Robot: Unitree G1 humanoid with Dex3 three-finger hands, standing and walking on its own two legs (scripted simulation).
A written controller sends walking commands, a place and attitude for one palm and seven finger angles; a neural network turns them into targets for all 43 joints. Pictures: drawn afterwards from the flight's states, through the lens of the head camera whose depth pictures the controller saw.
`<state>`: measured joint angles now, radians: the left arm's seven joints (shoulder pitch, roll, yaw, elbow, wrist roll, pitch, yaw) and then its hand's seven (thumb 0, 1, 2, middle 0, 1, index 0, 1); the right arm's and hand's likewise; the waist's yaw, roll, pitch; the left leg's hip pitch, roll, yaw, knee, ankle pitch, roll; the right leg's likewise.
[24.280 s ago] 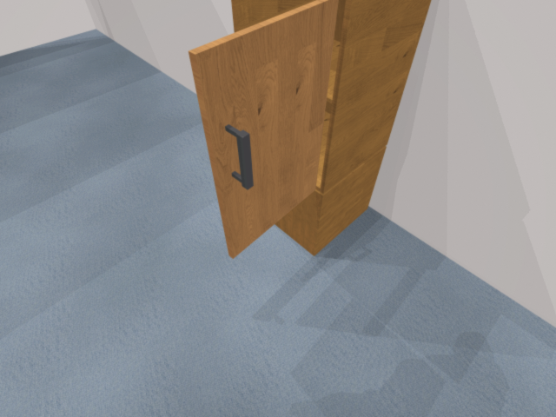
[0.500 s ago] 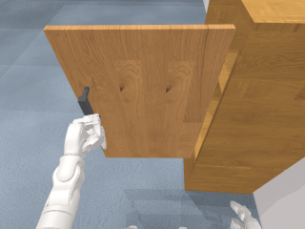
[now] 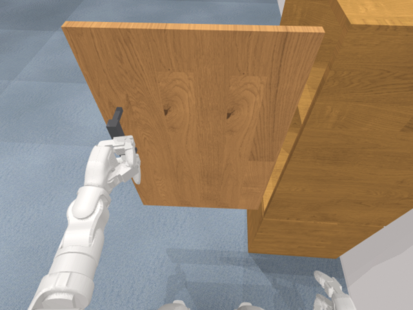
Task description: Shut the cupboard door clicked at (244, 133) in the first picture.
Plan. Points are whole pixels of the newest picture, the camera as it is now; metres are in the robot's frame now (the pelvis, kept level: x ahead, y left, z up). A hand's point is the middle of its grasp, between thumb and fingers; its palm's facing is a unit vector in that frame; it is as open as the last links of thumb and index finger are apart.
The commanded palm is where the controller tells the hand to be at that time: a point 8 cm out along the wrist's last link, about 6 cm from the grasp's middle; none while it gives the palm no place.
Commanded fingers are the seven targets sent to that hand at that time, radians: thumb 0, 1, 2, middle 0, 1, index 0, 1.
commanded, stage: push the door shut along its arc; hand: left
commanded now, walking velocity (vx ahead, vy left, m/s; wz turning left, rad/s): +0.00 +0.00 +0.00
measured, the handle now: (124, 140) +0.43 +0.19 +0.07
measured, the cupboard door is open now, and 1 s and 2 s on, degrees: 91 74 58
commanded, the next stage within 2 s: pull the fist back off the door in 1.56 s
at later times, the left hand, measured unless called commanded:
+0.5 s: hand (146, 142) +0.43 +0.14 +0.07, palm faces -0.18 -0.98 -0.03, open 3.1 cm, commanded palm +0.43 +0.18 +0.07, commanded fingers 0.00 0.90 0.90 -1.30 -1.50 -1.30 -1.50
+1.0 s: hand (170, 120) +0.49 +0.10 +0.07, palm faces -0.32 -0.95 -0.01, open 3.1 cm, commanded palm +0.49 +0.15 +0.07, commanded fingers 0.00 0.90 0.90 -1.30 -1.50 -1.30 -1.50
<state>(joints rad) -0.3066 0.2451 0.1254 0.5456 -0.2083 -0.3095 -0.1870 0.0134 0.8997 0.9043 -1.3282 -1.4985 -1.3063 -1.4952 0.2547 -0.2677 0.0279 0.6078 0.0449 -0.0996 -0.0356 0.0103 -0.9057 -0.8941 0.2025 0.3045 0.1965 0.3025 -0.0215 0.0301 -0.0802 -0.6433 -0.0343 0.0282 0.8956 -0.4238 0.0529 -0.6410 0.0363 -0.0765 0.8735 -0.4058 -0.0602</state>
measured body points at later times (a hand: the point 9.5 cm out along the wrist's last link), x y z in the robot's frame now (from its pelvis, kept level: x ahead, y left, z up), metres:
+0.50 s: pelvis -0.01 +0.02 -0.01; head +0.06 +0.02 +0.44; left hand +0.43 +0.20 +0.08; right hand +0.06 -0.25 -0.12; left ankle +0.01 +0.09 -0.69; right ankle +0.02 -0.08 -0.69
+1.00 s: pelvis +0.00 +0.02 -0.02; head +0.10 +0.02 +0.42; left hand +0.50 +0.16 +0.08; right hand +0.00 -0.26 -0.13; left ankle +0.01 +0.09 -0.69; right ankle +0.02 -0.08 -0.69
